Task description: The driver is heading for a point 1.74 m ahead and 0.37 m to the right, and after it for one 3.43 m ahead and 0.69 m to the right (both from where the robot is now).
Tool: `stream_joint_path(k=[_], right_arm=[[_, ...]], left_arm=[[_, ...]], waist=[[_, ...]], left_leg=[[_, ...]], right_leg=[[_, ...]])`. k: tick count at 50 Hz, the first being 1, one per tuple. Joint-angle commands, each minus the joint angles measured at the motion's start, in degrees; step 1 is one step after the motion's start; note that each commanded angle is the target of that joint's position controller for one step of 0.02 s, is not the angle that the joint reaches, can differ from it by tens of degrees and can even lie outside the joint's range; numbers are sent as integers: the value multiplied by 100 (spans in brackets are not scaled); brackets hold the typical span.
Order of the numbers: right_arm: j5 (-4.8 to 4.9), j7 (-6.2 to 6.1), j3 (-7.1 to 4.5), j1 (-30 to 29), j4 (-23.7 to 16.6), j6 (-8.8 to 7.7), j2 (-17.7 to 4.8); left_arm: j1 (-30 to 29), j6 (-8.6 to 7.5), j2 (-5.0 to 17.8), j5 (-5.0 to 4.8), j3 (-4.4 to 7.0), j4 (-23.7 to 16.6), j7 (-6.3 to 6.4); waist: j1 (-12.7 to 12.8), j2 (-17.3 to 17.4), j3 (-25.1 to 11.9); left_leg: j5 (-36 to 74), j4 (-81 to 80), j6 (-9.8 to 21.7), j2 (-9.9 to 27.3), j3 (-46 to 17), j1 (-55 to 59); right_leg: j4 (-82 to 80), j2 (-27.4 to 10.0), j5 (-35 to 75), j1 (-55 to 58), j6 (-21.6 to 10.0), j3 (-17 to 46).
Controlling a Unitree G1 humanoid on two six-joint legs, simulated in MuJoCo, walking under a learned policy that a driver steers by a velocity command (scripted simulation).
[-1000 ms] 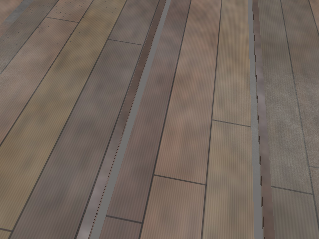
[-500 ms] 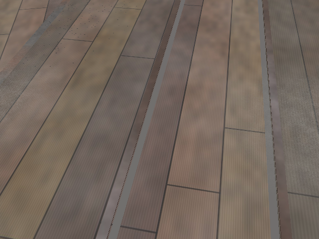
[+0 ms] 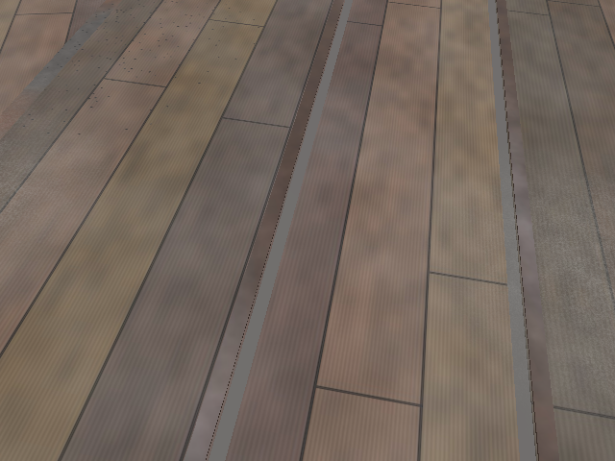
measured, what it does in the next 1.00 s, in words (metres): walks ahead, turning right: right foot, then left foot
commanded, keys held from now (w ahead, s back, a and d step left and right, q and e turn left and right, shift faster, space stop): w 0.16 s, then w+e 0.64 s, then w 0.20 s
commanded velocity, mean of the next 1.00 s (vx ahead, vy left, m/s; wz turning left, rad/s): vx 0.48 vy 0.00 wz -0.32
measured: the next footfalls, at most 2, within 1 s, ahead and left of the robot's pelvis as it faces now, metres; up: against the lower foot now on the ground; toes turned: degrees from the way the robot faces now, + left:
right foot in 0.38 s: +0.36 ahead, -0.08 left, +0.00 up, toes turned -8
left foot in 0.92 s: +0.72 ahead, -0.01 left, +0.00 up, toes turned -21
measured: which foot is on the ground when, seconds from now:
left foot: down 0.00-0.40, up 0.42-0.90, down 0.92-1.00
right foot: up 0.00-0.36, down 0.38-0.92, up 0.94-1.00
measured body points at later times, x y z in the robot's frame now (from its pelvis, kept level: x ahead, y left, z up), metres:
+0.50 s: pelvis +0.27 -0.03 -0.02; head +0.30 -0.04 +0.43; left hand +0.38 +0.22 -0.16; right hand +0.26 -0.28 -0.16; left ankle +0.14 +0.09 -0.64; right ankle +0.32 -0.07 -0.74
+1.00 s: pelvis +0.57 -0.05 -0.02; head +0.61 -0.06 +0.43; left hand +0.63 +0.22 -0.15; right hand +0.68 -0.34 -0.11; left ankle +0.69 +0.00 -0.74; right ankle +0.36 -0.08 -0.67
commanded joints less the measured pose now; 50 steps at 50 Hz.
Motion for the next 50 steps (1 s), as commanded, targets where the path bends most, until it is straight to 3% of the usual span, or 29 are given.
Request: stream_joint_path(k=[1, 4, 8, 13, 16, 18, 19, 20, 21, 22, 23, 24, 25, 26, 28, 30, 35, 40, 42, 43, 45, 46, 47, 48, 49, 50], right_arm=[[57, -22, -89, 325, -137, -124, -678], [69, -48, -10, 747, 62, -218, -476], [59, -66, 47, 1090, 195, -217, -416], [16, -127, 52, 1126, 269, -244, -466], [14, -180, 15, 908, 258, -270, -613], [-10, -209, -50, 736, 194, -198, -787], [11, -192, -60, 675, 121, -180, -833], [84, -117, 9, 848, -116, -193, -433], [123, -10, -50, 876, -266, -229, -447], [44, 7, -90, 215, -502, -273, -679], [50, 28, -99, -200, -646, -346, -743], [40, 15, -106, -290, -673, -354, -668], [-39, 7, -106, -305, -741, -274, -614], [-97, 20, -86, -219, -759, -164, -501], [-135, 37, -74, -307, -880, 3, -410], [-140, 55, -74, -817, -1128, 83, -447], [-80, 117, -55, -2049, -1650, 115, -515], [-23, 154, 31, -2903, -2088, 69, -544], [-4, 161, 53, -2911, -2181, 11, -579], [1, 153, 43, -2683, -2147, -20, -623], [4, 71, -78, -1558, -1812, -95, -888], [-21, 0, -146, -714, -1606, -168, -1044], [-150, -99, -240, 231, -1528, -198, -1459], [-192, -55, -385, 328, -1380, -119, -1896], [-37, 17, -315, -74, -1449, -48, -1342], [16, 37, -213, -577, -1532, -61, -916]], left_arm=[[-554, -203, 333, 26, 45, -460, -140], [-720, -116, 266, 58, 40, -478, -161], [-1659, -54, 154, 25, -19, -869, -141], [-2288, -54, 36, -53, -126, -1180, -142], [-1751, -102, 217, -45, -45, -1101, -77], [-314, -175, 437, -39, 102, -641, -24], [444, -192, 655, 35, 214, -416, 17], [986, -169, 1224, 118, 374, -397, 63], [714, -76, 1319, -28, 406, -415, 9], [87, -67, 1178, -127, 378, -506, -4], [-241, -88, 847, -139, 301, -589, 2], [-409, -122, 611, -108, 239, -598, 12], [-437, -165, 484, -119, 189, -580, 49], [-411, -212, 451, -123, 162, -568, 72], [-147, -301, 594, -150, 182, -529, 91], [83, -306, 741, -169, 209, -536, 103], [801, -227, 720, -160, 205, -545, 103], [1233, -167, 781, -79, 216, -602, 184], [1211, -176, 810, -53, 220, -627, 233], [1087, -194, 829, -55, 218, -656, 256], [885, -265, 948, -54, 228, -685, 224], [785, -317, 949, -80, 223, -698, 174], [865, -371, 624, -113, 136, -889, 135], [1845, -317, 246, -335, 99, -811, 120], [1566, -257, 741, -100, 147, -702, 177], [913, -254, 707, -49, 153, -818, 139]], waist=[[37, 460, 783], [10, 547, 601], [-145, 608, 764], [-204, 729, 915], [145, 744, 552], [720, 745, -240], [1050, 613, -600], [978, -309, -1182], [674, -947, -1534], [490, -326, -689], [395, 119, -144], [153, 478, 190], [-34, 498, 286], [-147, 399, 227], [-188, 262, 213], [-87, 142, 352], [406, -80, 356], [700, -216, 351], [640, -280, 341], [492, -315, 302], [4, -302, -199], [-435, -149, -639], [-694, 414, -1461], [-225, 1937, -1990], [-123, 866, -1314], [-81, 361, -473]], left_leg=[[-1124, -2097, 582, 1692, -2374, 922], [907, -1912, 538, 1370, -1473, 1182], [2342, -1823, 626, 1236, -985, 1142], [3214, -1880, 524, 1300, -285, 1110], [5497, -974, 369, 1443, 100, 1525], [6156, 932, 252, 1419, 304, 1547], [5095, 2268, 169, 1291, 418, 729], [2009, 4441, -2, 677, 536, -890], [-1270, 5886, -107, -291, -258, -2506], [-710, 5893, 17, 212, -728, -3143], [-163, 5488, 21, 463, -686, -3061], [37, 5011, -21, 646, -678, -2724], [25, 4669, -123, 746, -703, -2373], [-17, 4410, -223, 790, -694, -2109], [-21, 3983, -398, 792, -554, -2082], [384, 3434, -558, 812, -422, -2377], [1486, 2133, -696, 649, -328, -2920], [1424, 1298, -619, 365, -317, -3112], [1375, 835, -478, 300, -301, -2783], [1301, 558, -370, 241, -293, -2275], [1005, 240, -99, -56, -172, -700], [1227, -17, 88, 183, -333, 458], [514, 92, 366, 1476, -1696, 1810], [485, -521, 1261, 2764, -4409, 2891], [-298, -798, 1151, 2513, -4585, 2240], [-126, -922, 1011, 2235, -3589, 1377]], right_leg=[[802, -432, 787, -2243, 52, 135], [774, -425, 1219, -2294, 275, -148], [70, -339, 1524, -2520, 459, -444], [-1393, -70, 1931, -1696, 165, -740], [-1655, 285, 1665, -816, -239, -885], [-1957, 614, 1473, 540, -494, -915], [-2188, 309, 1274, 1696, -692, -444], [-2364, -1231, 588, 3036, -1279, 1884], [-3522, -2022, 297, 3650, -1995, 4650], [-3733, -1803, -75, 3050, -1760, 3968], [-3872, -1667, 358, 2188, -1554, 3216], [-3977, -1414, 1100, 1469, -1335, 2703], [-3982, -1149, 1752, 968, -1193, 2290], [-3991, -981, 2137, 717, -1121, 1973], [-4002, -792, 2624, 520, -1119, 1662], [-4116, -648, 2604, 461, -1041, 1553], [-3923, -488, 3306, 1175, -591, 1621], [-3503, -577, 4007, 2062, -620, 1918], [-3351, -684, 4287, 2257, -571, 1937], [-3243, -704, 4541, 2164, -468, 1892], [-2274, -582, 5816, 2010, -250, 1719], [-1257, -346, 5467, 1601, -150, 1495], [244, -50, 3566, 746, -80, 1224], [1954, 931, -717, -904, 146, 637], [2354, 464, -407, -1445, 67, 789], [2209, 289, 149, -1499, 94, 782]])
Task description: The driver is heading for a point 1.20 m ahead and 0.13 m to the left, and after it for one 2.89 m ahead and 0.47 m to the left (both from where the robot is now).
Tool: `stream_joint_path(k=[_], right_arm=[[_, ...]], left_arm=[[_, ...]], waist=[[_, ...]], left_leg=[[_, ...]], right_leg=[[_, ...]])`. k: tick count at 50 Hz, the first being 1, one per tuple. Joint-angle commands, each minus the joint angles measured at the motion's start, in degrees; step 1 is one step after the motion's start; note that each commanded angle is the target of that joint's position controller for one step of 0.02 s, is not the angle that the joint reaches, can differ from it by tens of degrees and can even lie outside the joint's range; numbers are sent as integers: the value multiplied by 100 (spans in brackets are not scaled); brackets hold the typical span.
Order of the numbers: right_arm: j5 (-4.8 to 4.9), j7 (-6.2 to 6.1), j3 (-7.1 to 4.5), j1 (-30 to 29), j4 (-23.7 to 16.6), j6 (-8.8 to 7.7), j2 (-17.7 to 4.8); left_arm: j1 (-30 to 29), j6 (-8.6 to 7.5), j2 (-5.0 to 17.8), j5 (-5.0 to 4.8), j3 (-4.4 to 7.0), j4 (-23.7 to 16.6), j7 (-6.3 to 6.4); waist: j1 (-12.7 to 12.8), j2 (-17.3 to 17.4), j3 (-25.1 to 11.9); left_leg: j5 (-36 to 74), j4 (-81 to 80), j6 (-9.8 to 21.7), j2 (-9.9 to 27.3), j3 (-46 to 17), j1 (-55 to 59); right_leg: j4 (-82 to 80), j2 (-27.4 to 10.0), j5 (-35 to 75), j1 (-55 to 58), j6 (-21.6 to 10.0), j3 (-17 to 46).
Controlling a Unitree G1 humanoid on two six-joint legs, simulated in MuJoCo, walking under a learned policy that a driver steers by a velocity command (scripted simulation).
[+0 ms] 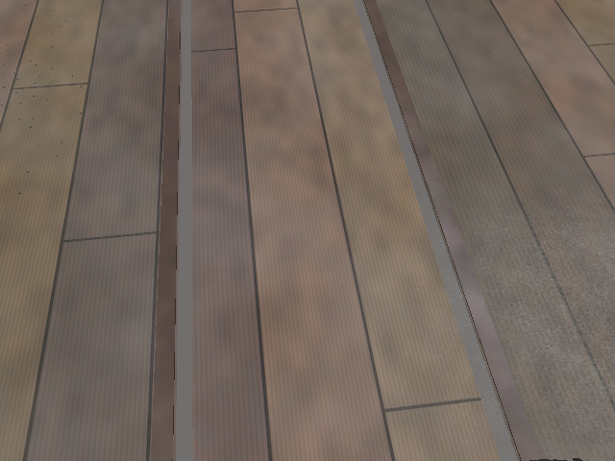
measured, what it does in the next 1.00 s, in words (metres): walks ahead: right foot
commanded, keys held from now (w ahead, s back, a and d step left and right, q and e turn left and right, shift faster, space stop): w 0.66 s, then w+q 0.34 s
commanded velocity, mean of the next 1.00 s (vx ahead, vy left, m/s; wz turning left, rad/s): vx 0.50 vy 0.00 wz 0.04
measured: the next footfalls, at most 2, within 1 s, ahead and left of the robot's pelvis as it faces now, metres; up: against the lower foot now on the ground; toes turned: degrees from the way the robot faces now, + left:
right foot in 0.46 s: +0.39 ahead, -0.11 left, +0.00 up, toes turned -5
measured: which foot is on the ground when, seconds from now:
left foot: down 0.00-0.48, up 0.50-1.00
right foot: up 0.00-0.44, down 0.46-1.00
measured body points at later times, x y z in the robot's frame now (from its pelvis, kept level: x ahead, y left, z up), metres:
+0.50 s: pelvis +0.26 -0.03 +0.00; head +0.29 -0.05 +0.45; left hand +0.48 +0.19 -0.09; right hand +0.20 -0.27 -0.15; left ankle +0.10 +0.09 -0.69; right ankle +0.35 -0.11 -0.73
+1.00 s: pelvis +0.52 -0.03 +0.00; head +0.56 -0.02 +0.45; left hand +0.44 +0.21 -0.14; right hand +0.73 -0.23 -0.12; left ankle +0.64 +0.05 -0.72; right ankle +0.35 -0.11 -0.72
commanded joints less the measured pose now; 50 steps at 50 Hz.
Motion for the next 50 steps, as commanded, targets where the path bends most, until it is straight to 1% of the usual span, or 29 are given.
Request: stream_joint_path(k=[1, 3, 4, 6, 8, 10, 13, 17, 20, 21, 22, 23, 24, 25, 26, 27, 28, 29, 30, 32, 33, 35, 39, 42, 45, 46, 48, 49, 50], right_arm=[[37, 12, -228, 966, 80, 2, -542], [59, -11, -177, 1106, 284, -64, -444], [88, 5, -171, 1256, 386, -116, -441], [142, 26, -179, 1512, 542, -195, -478], [160, 23, -199, 1680, 635, -206, -561], [159, 20, -189, 1865, 726, -176, -539], [169, 26, -191, 2123, 848, -152, -580], [144, 2, -214, 2459, 1004, -117, -709], [117, -47, -233, 2428, 1080, -63, -781], [123, -59, -241, 2384, 1097, -42, -816], [143, -60, -226, 2352, 1108, -10, -783], [173, -59, -174, 2293, 978, -9, -649], [338, -21, -40, 2767, 759, -9, -43], [176, -57, -207, 2645, 860, 24, -620], [131, -42, -248, 2249, 754, 32, -653], [131, -1, -210, 1978, 707, 7, -515], [118, 23, -210, 1900, 718, 41, -425], [33, 52, -205, 1958, 742, 115, -382], [-1, 90, -194, 2024, 794, 181, -299], [-13, 143, -206, 1871, 751, 254, -270], [-15, 158, -210, 1665, 690, 277, -268], [23, 175, -207, 1238, 577, 311, -263], [89, 189, -164, 504, 350, 295, -201], [70, 207, -96, 3, 174, 275, -134], [47, 224, -56, -384, -14, 248, -110], [43, 227, -61, -389, -47, 237, -126], [30, 194, -108, -85, -1, 230, -211], [21, 170, -156, 301, 98, 222, -298], [7, 154, -231, 914, 278, 196, -425]], left_arm=[[-74, -66, 459, 81, 61, -414, -43], [-216, 24, 387, 163, 56, -492, -130], [-202, 68, 321, 175, 44, -500, -159], [-333, 127, 242, 199, 21, -544, -205], [-803, 150, 206, 224, -17, -706, -252], [-1414, 140, 175, 210, -70, -915, -285], [-2134, 103, 33, 159, -183, -1142, -316], [-2640, 78, 130, 110, -208, -1302, -277], [-2513, 30, 248, 127, -158, -1305, -221], [-2101, -2, 307, 148, -114, -1168, -187], [-1293, -59, 407, 190, -45, -877, -139], [-303, -122, 737, 303, 66, -633, -71], [257, -108, 1345, 391, 222, -572, -29], [89, -16, 1172, 116, 214, -549, -68], [-516, 2, 878, 42, 134, -620, -91], [-869, -39, 541, 47, 52, -662, -119], [-1029, -82, 375, 56, 7, -644, -117], [-1060, -120, 260, 35, -26, -569, -96], [-988, -165, 249, 42, -34, -512, -89], [-706, -250, 345, 0, -7, -357, -88], [-594, -268, 395, -15, 6, -294, -86], [-384, -274, 406, 12, 10, -205, -75], [-73, -281, 351, 40, -31, -63, -46], [124, -296, 335, 49, -61, 39, 5], [379, -267, 359, 79, -76, 190, 77], [378, -251, 409, 87, -70, 215, 103], [266, -216, 559, 98, -44, 217, 153], [209, -177, 643, 113, -22, 210, 169], [167, -125, 723, 121, 2, 182, 167]], waist=[[-486, 37, -481], [-323, 402, -338], [-285, 529, -382], [-242, 550, -376], [-283, 538, -210], [-394, 503, -33], [-564, 529, 51], [-697, 565, 91], [-533, 563, 48], [-341, 538, -157], [2, 343, -576], [367, 33, -1193], [253, -1235, -1914], [211, -833, -1838], [-66, -495, -939], [-178, -279, -500], [-346, -304, -265], [-497, -397, -172], [-556, -390, -208], [-602, -290, -201], [-591, -267, -128], [-501, -244, 10], [-338, -225, 192], [-209, -247, 282], [-105, -233, 355], [-142, -264, 326], [-339, -420, 64], [-513, -493, -183], [-752, -515, -538]], left_leg=[[-148, -1707, 955, 1968, -2802, 2334], [755, -1874, 758, 1549, -1937, 1880], [1091, -1912, 752, 1490, -1761, 1839], [1391, -2030, 818, 1448, -1500, 1849], [1267, -2278, 876, 1436, -1313, 1833], [1282, -2452, 856, 1327, -1089, 1816], [1646, -2471, 737, 1152, -723, 1788], [1982, -2282, 681, 1354, -684, 2211], [2857, -1778, 590, 1533, -662, 2592], [3522, -1250, 519, 1480, -570, 2639], [3756, -285, 414, 1257, -347, 2444], [2592, 1065, 290, 1014, -152, 1517], [-719, 3191, 7, 129, 300, -457], [-2048, 3927, 74, 7, -343, -1072], [-1605, 4021, 127, 341, -500, -1337], [-1211, 3748, 122, 534, -504, -1228], [-1002, 3428, 99, 685, -471, -991], [-897, 3206, 33, 772, -449, -729], [-806, 3136, -17, 767, -400, -557], [-587, 2989, -102, 789, -302, -679], [-408, 2859, -148, 835, -264, -869], [-13, 2593, -200, 868, -279, -1277], [684, 1719, -181, 680, -340, -1503], [992, 1030, -87, 578, -38, -1379], [749, 499, 102, 471, 264, -1321], [537, 368, 193, 392, 360, -1207], [-9, 248, 428, 68, 613, -656], [-303, 204, 570, -138, 709, -225], [-400, -8, 722, -308, 708, 459]], right_leg=[[1419, -598, 687, -2404, 61, -18], [1029, -773, 777, -2179, 128, -111], [895, -773, 784, -2100, 162, -155], [704, -814, 836, -2270, 228, -285], [373, -991, 1169, -2646, 313, -473], [-212, -1134, 1582, -2877, 411, -685], [-1328, -1117, 2152, -2585, 461, -970], [-2112, -978, 2229, -2259, 333, -1115], [-2502, -819, 1742, -1818, 101, -1145], [-2723, -660, 1623, -1259, 3, -1200], [-3087, -526, 1747, -231, -139, -1258], [-3150, -1274, 1430, 1180, -400, -457], [-3554, -2981, 832, 2758, -1055, 2136], [-4090, -3097, 750, 2399, -1199, 3076], [-4147, -2836, 729, 1661, -1063, 2148], [-4366, -2557, 1127, 954, -936, 1525], [-4549, -2262, 1427, 485, -729, 1031], [-4681, -2050, 1747, 136, -596, 677], [-4753, -1966, 2049, 21, -578, 469], [-4869, -1898, 2550, 57, -637, 228], [-4956, -1877, 2591, 94, -655, 129], [-5088, -1864, 2649, 252, -605, -142], [-5127, -1787, 3080, 470, -389, -725], [-5098, -1838, 3606, 741, -280, -1086], [-4810, -1980, 4342, 1296, -237, -1346], [-4599, -2027, 4854, 1467, -211, -1433], [-3840, -2084, 6647, 1719, -150, -1627], [-3176, -2102, 7356, 1785, -140, -1711], [-2241, -2099, 7402, 1671, -120, -1779]])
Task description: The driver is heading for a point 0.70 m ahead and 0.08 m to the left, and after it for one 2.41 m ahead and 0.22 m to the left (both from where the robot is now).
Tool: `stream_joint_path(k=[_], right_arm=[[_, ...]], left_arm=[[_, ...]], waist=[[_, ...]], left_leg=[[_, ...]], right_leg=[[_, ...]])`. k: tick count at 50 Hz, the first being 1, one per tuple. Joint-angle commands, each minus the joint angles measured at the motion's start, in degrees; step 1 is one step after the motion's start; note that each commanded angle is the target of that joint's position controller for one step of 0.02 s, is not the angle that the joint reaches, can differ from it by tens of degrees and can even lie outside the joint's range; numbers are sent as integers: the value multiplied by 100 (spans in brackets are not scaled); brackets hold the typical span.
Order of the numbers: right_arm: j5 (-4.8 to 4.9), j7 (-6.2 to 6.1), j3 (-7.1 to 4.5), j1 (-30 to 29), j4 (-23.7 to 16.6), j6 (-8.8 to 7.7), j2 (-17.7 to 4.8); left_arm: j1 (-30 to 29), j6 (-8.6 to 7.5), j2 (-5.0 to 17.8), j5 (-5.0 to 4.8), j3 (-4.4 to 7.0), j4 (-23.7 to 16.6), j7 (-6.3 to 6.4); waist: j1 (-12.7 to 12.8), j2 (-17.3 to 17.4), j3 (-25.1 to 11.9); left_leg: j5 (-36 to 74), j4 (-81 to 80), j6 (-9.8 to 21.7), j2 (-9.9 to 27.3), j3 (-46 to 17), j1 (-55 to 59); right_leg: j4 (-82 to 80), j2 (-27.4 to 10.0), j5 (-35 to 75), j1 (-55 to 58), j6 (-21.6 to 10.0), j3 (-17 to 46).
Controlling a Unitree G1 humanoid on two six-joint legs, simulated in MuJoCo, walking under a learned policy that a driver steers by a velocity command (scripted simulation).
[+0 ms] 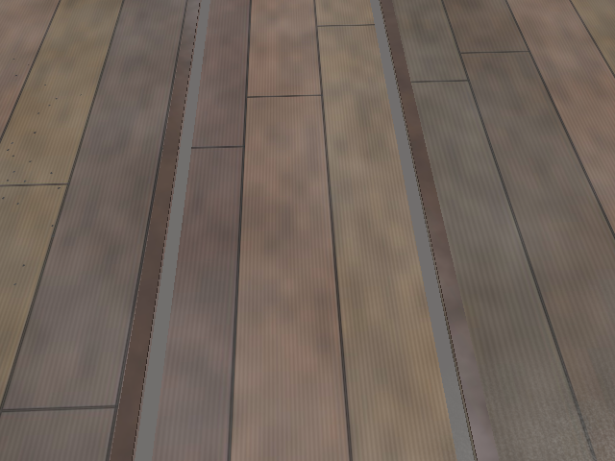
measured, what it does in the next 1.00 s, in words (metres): walks ahead, turning left: left foot, then right foot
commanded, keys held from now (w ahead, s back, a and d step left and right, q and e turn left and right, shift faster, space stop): w+q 0.30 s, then w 0.70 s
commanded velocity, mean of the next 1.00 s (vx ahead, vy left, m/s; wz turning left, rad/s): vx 0.50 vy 0.00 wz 0.28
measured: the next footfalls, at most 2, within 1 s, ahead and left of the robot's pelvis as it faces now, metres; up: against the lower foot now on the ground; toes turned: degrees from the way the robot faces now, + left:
left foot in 0.02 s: +0.16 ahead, +0.07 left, +0.00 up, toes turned +5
right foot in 0.56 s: +0.50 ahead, -0.04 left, +0.00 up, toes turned +14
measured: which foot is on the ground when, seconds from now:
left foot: up 0.00-0.00, down 0.02-0.56, up 0.58-1.00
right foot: down 0.00-0.04, up 0.06-0.54, down 0.56-1.00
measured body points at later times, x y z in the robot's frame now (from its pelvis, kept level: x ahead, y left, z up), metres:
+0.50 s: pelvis +0.28 +0.01 +0.01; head +0.31 +0.03 +0.46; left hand +0.44 +0.28 -0.09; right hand +0.30 -0.26 -0.12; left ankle +0.13 +0.06 -0.72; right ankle +0.46 -0.07 -0.70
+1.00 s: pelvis +0.54 +0.06 +0.02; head +0.57 +0.06 +0.47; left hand +0.42 +0.28 -0.12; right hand +0.79 -0.10 -0.09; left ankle +0.65 +0.22 -0.69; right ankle +0.46 -0.05 -0.72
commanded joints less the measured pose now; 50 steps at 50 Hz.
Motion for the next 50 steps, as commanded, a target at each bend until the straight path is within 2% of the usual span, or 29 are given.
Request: stream_joint_path(k=[1, 2, 3, 4, 5, 6, 7, 8, 9, 12, 16, 20, 22, 23, 25, 26, 27, 28, 29, 30, 31, 32, 34, 35, 37, 39, 43, 46, 50], right_arm=[[-87, -79, -333, 1765, 215, -110, -847], [-140, -166, -536, 2436, 275, -93, -1481], [16, -152, -598, 2134, 199, -23, -1718], [161, -157, -575, 1912, 231, 28, -1571], [168, -180, -507, 1592, 197, 32, -1288], [143, -190, -436, 1362, 180, 23, -1016], [173, -220, -390, 1237, 178, -11, -891], [186, -232, -360, 1173, 158, -57, -838], [201, -227, -363, 1251, 166, -117, -882], [203, -219, -422, 1539, 199, -180, -1132], [196, -215, -425, 2005, 223, -144, -1131], [153, -263, -374, 2432, 319, -158, -1044], [110, -300, -355, 2530, 347, -168, -1067], [94, -323, -357, 2501, 344, -179, -1117], [79, -355, -371, 2240, 299, -210, -1244], [66, -349, -381, 2158, 297, -227, -1310], [70, -317, -369, 2087, 303, -239, -1304], [104, -283, -287, 2124, 164, -269, -1041], [320, -255, -205, 2978, 139, -257, -541], [115, -290, -265, 2794, 247, -230, -1014], [72, -264, -278, 2276, 165, -217, -1028], [61, -224, -235, 1918, 82, -228, -925], [-22, -149, -214, 1820, 38, -132, -820], [-41, -118, -196, 1893, 76, -79, -753], [-57, -78, -171, 1798, 58, -21, -682], [-62, -46, -138, 1346, -77, 3, -643], [-22, -13, -42, 348, -385, -20, -517], [17, -14, 25, -180, -529, -46, -445], [32, -55, 9, -495, -659, -83, -562]], left_arm=[[-1, 53, 1125, -18, 224, -274, 51], [-9, 13, 836, -112, 151, -580, -7], [-61, -41, 719, -141, 173, -864, -101], [-646, -86, 924, -32, 205, -987, -134], [-865, -158, 863, -86, 180, -1097, -163], [-837, -161, 827, -77, 187, -1063, -159], [-821, -68, 793, 19, 188, -1093, -153], [-692, 54, 709, 99, 168, -1073, -172], [-686, 151, 671, 136, 167, -1108, -191], [-1175, 278, 639, 138, 158, -1363, -231], [-2103, 291, 653, 96, 130, -1715, -266], [-2728, 233, 613, 55, 56, -1930, -325], [-2936, 189, 648, 32, 40, -2035, -340], [-2922, 167, 701, 25, 49, -2065, -340], [-2401, 122, 864, 16, 108, -1950, -309], [-1869, 94, 988, 5, 168, -1782, -261], [-1040, 41, 1100, 14, 231, -1530, -196], [-142, -7, 1435, 132, 316, -1415, -105], [190, 43, 2055, 206, 484, -1323, -115], [-167, 130, 1598, 15, 418, -1312, -182], [-733, 136, 1186, -38, 319, -1424, -206], [-991, 106, 923, -11, 251, -1420, -228], [-975, 38, 757, -26, 182, -1246, -200], [-866, -8, 770, -42, 179, -1164, -208], [-624, -88, 834, -97, 199, -1013, -232], [-459, -102, 901, -113, 220, -908, -234], [-128, -63, 860, -123, 203, -713, -239], [130, -62, 939, -112, 216, -579, -229], [300, -19, 1007, -63, 223, -426, -181]], waist=[[-1022, -491, -939], [-1193, 331, -1580], [-818, 1146, -1934], [-820, 241, -1297], [-669, 19, -670], [-404, -305, -232], [-223, -295, -83], [-102, -178, -143], [-72, -104, -188], [-140, 45, -104], [-492, 232, -30], [-790, 294, -35], [-849, 321, 7], [-797, 350, 23], [-476, 415, -64], [-243, 414, -299], [162, 195, -728], [483, -247, -1428], [160, -1661, -2080], [48, -974, -1676], [-86, -424, -759], [-129, -138, -409], [-332, -476, -196], [-374, -580, -255], [-411, -559, -269], [-357, -521, -114], [-150, -482, 95], [1, -497, 124], [22, -523, 180]], left_leg=[[-285, -550, 554, -328, -133, 2204], [-598, -662, 1127, 1097, -2106, 3793], [36, -1508, 1905, 2195, -5002, 4714], [-89, -1620, 1693, 1948, -4242, 4301], [127, -1793, 1471, 1806, -3577, 3494], [613, -1957, 1196, 1519, -3097, 2768], [1038, -2029, 1043, 1248, -2719, 2287], [1241, -2086, 958, 1045, -2432, 2028], [1510, -2098, 961, 949, -2322, 1917], [1615, -2232, 899, 729, -2145, 1762], [1637, -2190, 623, 593, -2183, 2189], [2117, -2038, 479, 680, -2152, 2836], [2372, -1929, 457, 828, -2218, 3112], [2528, -1854, 416, 924, -2265, 3213], [3302, -1510, 234, 996, -2208, 3172], [4014, -966, 152, 921, -2121, 3156], [4062, 41, 49, 656, -1865, 2949], [2603, 1517, -44, 370, -1665, 2081], [-1379, 3489, -312, -705, -1105, 260], [-2020, 4025, -237, -493, -1399, -396], [-1509, 4010, -241, -197, -1428, -537], [-1175, 3720, -257, -3, -1380, -456], [-996, 3222, -338, 240, -1236, -134], [-946, 3127, -386, 243, -1159, -6], [-828, 2946, -472, 318, -1002, -147], [-489, 2615, -570, 483, -848, -542], [258, 1402, -724, 598, -556, -780], [611, 575, -699, 485, -385, -510], [350, 30, -487, 358, -351, -295]], right_leg=[[3132, -1510, 6322, -753, -325, 14], [5201, -1061, 3795, -2456, -110, -130], [6793, 191, -577, -4362, 85, 673], [6768, -307, -68, -4976, -5, 1441], [6337, -535, 415, -4962, -3, 1408], [5785, -708, 591, -4666, 31, 1381], [5428, -808, 606, -4355, 128, 1392], [5179, -850, 633, -4053, 218, 1381], [5014, -830, 635, -3967, 297, 1316], [4321, -837, 1118, -4209, 498, 1154], [3183, -754, 2017, -4605, 574, 1105], [2312, -603, 2467, -4590, 422, 1016], [1974, -511, 2406, -4472, 287, 985], [1807, -477, 2289, -4323, 193, 1015], [1456, -300, 1867, -3485, -23, 1009], [1338, -115, 1607, -2811, -130, 941], [987, -103, 1761, -1782, -275, 926], [933, -1137, 1168, -428, -553, 2020], [460, -2633, 863, 966, -1405, 4760], [-14, -2571, 285, 474, -1420, 5472], [-82, -2336, 236, -377, -1297, 4472], [-219, -2033, 787, -941, -1150, 3769], [-427, -1543, 1731, -1495, -863, 2814], [-470, -1471, 2124, -1547, -854, 2611], [-588, -1419, 2585, -1511, -928, 2349], [-811, -1388, 2566, -1457, -979, 2152], [-945, -1166, 2890, -1331, -895, 1720], [-858, -1180, 3252, -1170, -839, 1544], [-545, -1464, 3786, -653, -797, 1593]])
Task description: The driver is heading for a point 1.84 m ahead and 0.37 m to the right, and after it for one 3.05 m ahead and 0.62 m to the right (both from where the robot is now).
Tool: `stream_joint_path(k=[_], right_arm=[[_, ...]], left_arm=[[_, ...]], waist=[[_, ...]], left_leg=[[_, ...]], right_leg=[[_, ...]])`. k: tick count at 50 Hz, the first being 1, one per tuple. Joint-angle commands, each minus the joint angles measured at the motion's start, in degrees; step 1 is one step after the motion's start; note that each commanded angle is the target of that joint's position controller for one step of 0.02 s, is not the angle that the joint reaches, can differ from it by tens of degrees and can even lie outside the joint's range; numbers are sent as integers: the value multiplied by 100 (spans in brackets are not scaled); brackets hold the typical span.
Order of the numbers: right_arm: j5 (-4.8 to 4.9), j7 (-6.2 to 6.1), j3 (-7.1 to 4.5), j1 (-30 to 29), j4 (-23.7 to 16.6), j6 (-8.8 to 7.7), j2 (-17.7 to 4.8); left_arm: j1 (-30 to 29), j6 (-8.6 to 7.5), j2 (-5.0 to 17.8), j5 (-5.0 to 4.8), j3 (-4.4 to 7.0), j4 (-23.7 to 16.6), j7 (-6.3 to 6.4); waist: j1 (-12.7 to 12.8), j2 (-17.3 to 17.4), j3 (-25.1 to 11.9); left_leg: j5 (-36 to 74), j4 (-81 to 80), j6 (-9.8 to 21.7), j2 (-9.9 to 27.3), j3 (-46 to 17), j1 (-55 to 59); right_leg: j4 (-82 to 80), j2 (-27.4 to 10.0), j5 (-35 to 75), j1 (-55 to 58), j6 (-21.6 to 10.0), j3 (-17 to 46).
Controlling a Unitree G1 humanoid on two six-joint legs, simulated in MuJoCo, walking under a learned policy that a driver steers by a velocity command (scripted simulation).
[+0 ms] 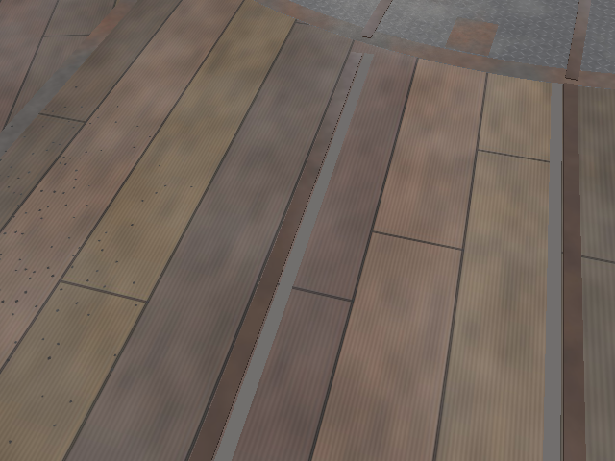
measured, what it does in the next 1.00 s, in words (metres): walks ahead, turning right: left foot, then right foot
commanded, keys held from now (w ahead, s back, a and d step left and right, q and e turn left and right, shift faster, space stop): w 0.32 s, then w+e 0.62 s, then w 0.06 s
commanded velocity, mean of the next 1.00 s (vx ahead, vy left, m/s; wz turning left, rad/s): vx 0.50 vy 0.00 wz -0.26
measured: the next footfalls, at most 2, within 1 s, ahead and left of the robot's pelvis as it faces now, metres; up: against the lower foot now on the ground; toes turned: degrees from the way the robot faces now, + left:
left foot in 0.10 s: +0.21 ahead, +0.11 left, +0.00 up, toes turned +3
right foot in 0.66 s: +0.50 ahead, -0.08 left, +0.00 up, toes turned -13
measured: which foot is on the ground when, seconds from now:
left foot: up 0.00-0.08, down 0.10-0.68, up 0.70-1.00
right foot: down 0.00-0.10, up 0.12-0.64, down 0.66-1.00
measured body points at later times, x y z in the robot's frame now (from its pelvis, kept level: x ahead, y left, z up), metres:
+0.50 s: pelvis +0.26 +0.04 +0.00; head +0.28 +0.04 +0.45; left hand +0.41 +0.27 -0.13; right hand +0.20 -0.21 -0.14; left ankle +0.17 +0.10 -0.74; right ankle +0.41 -0.11 -0.69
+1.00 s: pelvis +0.53 -0.04 +0.00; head +0.55 -0.06 +0.45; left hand +0.61 +0.23 -0.12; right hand +0.61 -0.32 -0.11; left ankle +0.72 +0.09 -0.68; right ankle +0.46 -0.07 -0.74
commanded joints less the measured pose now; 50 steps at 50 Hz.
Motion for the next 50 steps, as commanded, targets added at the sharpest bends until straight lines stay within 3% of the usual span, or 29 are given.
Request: stream_joint_path(k=[1, 3, 4, 5, 6, 7, 8, 9, 11, 13, 16, 19, 22, 27, 30, 31, 32, 33, 34, 35, 36, 37, 38, 39, 41, 43, 46, 50], right_arm=[[9, -44, -99, -443, -466, -116, -451], [-23, -106, -176, 259, -244, -174, -561], [-77, -158, -251, 1129, 68, -235, -684], [-205, -230, -370, 2164, 278, -286, -1082], [-226, -244, -526, 2465, 340, -247, -1679], [42, -205, -491, 2153, 316, -168, -1353], [84, -189, -396, 1569, 243, -166, -1021], [63, -161, -320, 1276, 230, -207, -724], [83, -189, -248, 1152, 342, -285, -484], [103, -191, -253, 1381, 482, -377, -524], [140, -191, -286, 1691, 671, -420, -650], [99, -201, -274, 1956, 799, -409, -622], [80, -224, -252, 2129, 899, -430, -601], [40, -326, -224, 2461, 1107, -414, -583], [22, -396, -257, 2331, 1131, -367, -768], [8, -409, -279, 2276, 1126, -329, -852], [8, -411, -299, 2230, 1098, -278, -923], [41, -407, -299, 2114, 990, -259, -948], [172, -333, -214, 2156, 641, -306, -583], [141, -266, -272, 2017, 426, -360, -650], [56, -231, -284, 1508, 298, -400, -740], [96, -209, -256, 1325, 220, -465, -685], [78, -214, -264, 1333, 244, -457, -642], [-20, -219, -262, 1364, 217, -362, -614], [-122, -180, -243, 1469, 198, -154, -501], [-119, -151, -239, 1218, 55, -57, -468], [-92, -135, -237, 408, -264, -28, -509], [-51, -79, -178, -247, -492, -58, -465]], left_arm=[[161, -23, 962, 30, 196, -115, 66], [18, 11, 1031, 31, 210, -89, 91], [-15, 34, 978, 12, 186, -83, 89], [-76, 25, 800, -24, 117, -260, 84], [590, 29, 177, -183, -7, -385, 48], [241, 73, 882, 5, 170, -292, 92], [-213, 56, 872, 15, 198, -426, 59], [-439, 32, 740, 0, 164, -465, 23], [-370, 154, 599, 110, 149, -395, -30], [-366, 256, 490, 145, 137, -368, -91], [-966, 321, 480, 154, 139, -547, -138], [-1564, 332, 456, 86, 118, -716, -155], [-2046, 307, 374, 51, 66, -871, -166], [-2696, 267, 338, 94, 6, -1155, -188], [-2410, 247, 428, 118, 61, -1143, -164], [-2009, 237, 512, 128, 110, -1039, -142], [-1348, 208, 629, 144, 187, -841, -125], [-432, 176, 894, 218, 319, -577, -87], [169, 198, 1567, 263, 532, -558, 4], [-107, 269, 1719, 77, 567, -595, -22], [-401, 313, 1591, -53, 549, -570, -16], [-701, 314, 1269, -55, 476, -602, 2], [-935, 306, 1019, -37, 410, -624, 18], [-1061, 276, 888, -69, 365, -621, 48], [-1018, 175, 897, -83, 347, -629, 49], [-834, 121, 1079, -86, 392, -601, 42], [-472, 136, 1131, -80, 408, -582, 37], [-39, 146, 1078, -67, 385, -521, 59]], waist=[[-164, -701, 250], [-516, -670, -90], [-873, -463, -564], [-1249, -5, -1256], [-951, 1352, -1862], [-958, 485, -1536], [-729, 240, -685], [-607, 51, -334], [-308, 200, -96], [-231, 135, -143], [-271, 63, 87], [-414, 31, 253], [-529, 51, 352], [-695, 60, 477], [-471, 225, 213], [-294, 298, -46], [-35, 300, -426], [391, 126, -896], [483, -868, -1567], [188, -1282, -1899], [120, -618, -1180], [-25, -332, -547], [-275, -71, -134], [-456, -115, 2], [-581, -267, -120], [-565, -344, -97], [-306, -466, 85], [2, -586, 34]], left_leg=[[-276, -345, 192, -180, 129, 250], [-579, -730, 394, -466, 231, 1233], [-424, -1046, 551, -543, 244, 2366], [-874, -1131, 859, 499, -871, 3825], [-1201, -1682, 1636, 2107, -3586, 5251], [-1568, -2028, 1617, 1922, -3947, 4776], [-1476, -2116, 1460, 1663, -3006, 4001], [-945, -2340, 1309, 1388, -2414, 3348], [-261, -2608, 1001, 928, -1595, 2627], [300, -2727, 1028, 831, -1306, 2525], [356, -2995, 1083, 765, -1022, 2602], [545, -3097, 963, 704, -597, 2827], [914, -3099, 811, 670, -160, 2975], [1909, -2784, 706, 881, 322, 3738], [4151, -1834, 596, 980, 612, 4139], [4909, -1145, 567, 990, 707, 4197], [4984, -162, 517, 959, 803, 4054], [3995, 1185, 381, 855, 898, 3167], [1225, 3387, 114, 245, 1069, 1217], [-2607, 4674, -2, -780, 95, -278], [-2106, 4641, 69, -290, -514, -818], [-1648, 4198, 63, -63, -463, -783], [-1485, 3654, 28, 108, -446, -499], [-1457, 3293, -71, 203, -453, -174], [-1406, 2915, -235, 211, -370, 175], [-1120, 2487, -372, 209, -262, 45], [-443, 1635, -508, 204, -202, -395], [290, 653, -448, 73, -169, -527]], right_leg=[[122, -1728, 3153, -41, -665, 725], [1031, -1663, 4385, 39, -532, 576], [2055, -1416, 4440, -259, -419, 346], [3607, -1150, 2926, -1313, -294, 129], [5665, -92, -1072, -3358, -42, -205], [6158, -251, -1407, -3916, -130, 504], [6105, -541, -894, -4076, -176, 582], [5786, -729, -513, -3893, -166, 578], [5302, -932, -254, -3364, -54, 516], [5168, -922, -101, -3240, 44, 407], [4749, -1063, 422, -3784, 191, 288], [4171, -1038, 966, -4183, 240, 316], [3452, -861, 1446, -4108, 177, 269], [2584, -696, 1358, -4008, -101, -158], [2334, -311, 609, -3368, -424, -508], [2284, -97, 319, -2913, -565, -614], [2040, 92, 279, -2166, -719, -633], [1727, -119, 400, -796, -986, -140], [1567, -1673, 94, 890, -1664, 2174], [712, -2528, 805, 1494, -2239, 4641], [651, -2292, 699, 991, -2044, 3750], [479, -2119, 916, 172, -1817, 3098], [315, -1814, 1306, -518, -1545, 2625], [228, -1541, 1703, -997, -1394, 2259], [156, -1280, 2154, -1321, -1349, 1910], [63, -1128, 2237, -1431, -1336, 1763], [-27, -1009, 2083, -1285, -1175, 1828], [115, -978, 2440, -658, -950, 1778]])
Velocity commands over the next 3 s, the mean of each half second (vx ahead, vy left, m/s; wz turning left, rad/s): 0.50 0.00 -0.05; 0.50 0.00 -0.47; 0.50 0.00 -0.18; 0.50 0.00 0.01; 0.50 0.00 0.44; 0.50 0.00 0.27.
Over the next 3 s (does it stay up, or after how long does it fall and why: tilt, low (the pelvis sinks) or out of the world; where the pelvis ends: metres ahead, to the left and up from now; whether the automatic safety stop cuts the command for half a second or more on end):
stays up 1.57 -0.36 0.00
